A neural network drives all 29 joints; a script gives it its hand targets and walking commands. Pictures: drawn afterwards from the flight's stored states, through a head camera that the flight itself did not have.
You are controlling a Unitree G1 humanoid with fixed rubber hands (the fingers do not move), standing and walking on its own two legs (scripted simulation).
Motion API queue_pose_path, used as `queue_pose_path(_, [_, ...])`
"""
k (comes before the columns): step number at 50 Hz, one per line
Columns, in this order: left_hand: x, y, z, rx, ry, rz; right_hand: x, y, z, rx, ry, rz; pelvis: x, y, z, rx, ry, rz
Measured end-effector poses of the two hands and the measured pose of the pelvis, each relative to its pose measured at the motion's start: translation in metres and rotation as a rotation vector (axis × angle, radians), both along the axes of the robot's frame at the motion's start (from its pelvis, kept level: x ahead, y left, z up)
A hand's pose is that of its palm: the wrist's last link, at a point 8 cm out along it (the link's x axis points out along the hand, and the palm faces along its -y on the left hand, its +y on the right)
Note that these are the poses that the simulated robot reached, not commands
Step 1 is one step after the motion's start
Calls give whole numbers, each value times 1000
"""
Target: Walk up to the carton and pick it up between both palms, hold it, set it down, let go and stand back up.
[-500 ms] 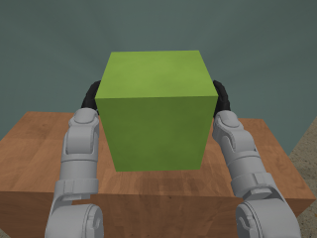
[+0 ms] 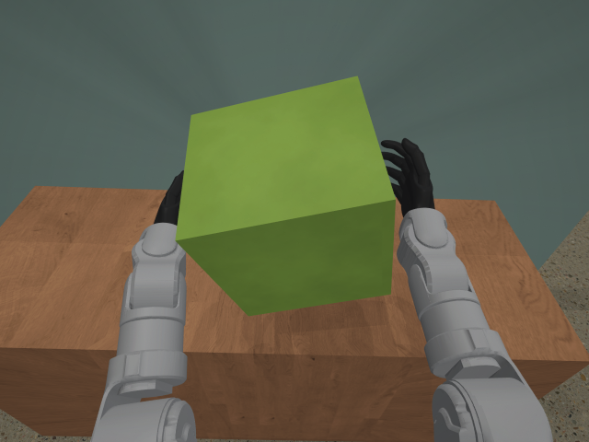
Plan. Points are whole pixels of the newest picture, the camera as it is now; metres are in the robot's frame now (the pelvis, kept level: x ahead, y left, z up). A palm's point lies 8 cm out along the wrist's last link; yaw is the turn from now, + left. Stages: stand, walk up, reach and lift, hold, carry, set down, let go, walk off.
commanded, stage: set down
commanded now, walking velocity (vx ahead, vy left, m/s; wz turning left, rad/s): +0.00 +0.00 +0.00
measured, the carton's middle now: (296, 209) +0.42 +0.01 +0.12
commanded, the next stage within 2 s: none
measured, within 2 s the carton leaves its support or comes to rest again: neither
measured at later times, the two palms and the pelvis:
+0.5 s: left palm (189, 227) +0.38 +0.16 +0.12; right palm (424, 225) +0.37 -0.16 +0.14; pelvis +0.00 +0.00 +0.00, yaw +0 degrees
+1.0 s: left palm (199, 238) +0.39 +0.16 +0.09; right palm (422, 234) +0.38 -0.17 +0.11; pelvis +0.01 +0.00 +0.00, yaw +0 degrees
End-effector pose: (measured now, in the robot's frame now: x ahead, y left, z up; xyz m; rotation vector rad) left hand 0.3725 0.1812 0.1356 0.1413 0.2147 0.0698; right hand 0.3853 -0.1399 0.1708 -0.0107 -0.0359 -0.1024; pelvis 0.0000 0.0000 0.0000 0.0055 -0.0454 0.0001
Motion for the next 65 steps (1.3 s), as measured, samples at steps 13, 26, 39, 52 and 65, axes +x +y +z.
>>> queue_pose_path(13, [-3,6,-2,-14,-36,6,-6,5,-8,-16,-36,-10,3,7,-1,-5,-9,2])
queue_pose_path(26, [8,-20,-15,-30,11,-36,-11,-21,-33,-3,21,-71,0,3,0,0,-14,2])
queue_pose_path(39, [17,-23,-34,-25,26,-39,-2,-23,-47,-11,45,-71,7,2,0,2,-4,2])
queue_pose_path(52, [18,-27,-47,-28,42,-49,-6,-27,-60,-10,76,-85,7,2,0,2,-4,2])
queue_pose_path(65, [24,-31,-54,-40,41,-54,-4,-32,-71,-9,111,-94,10,1,0,4,1,3])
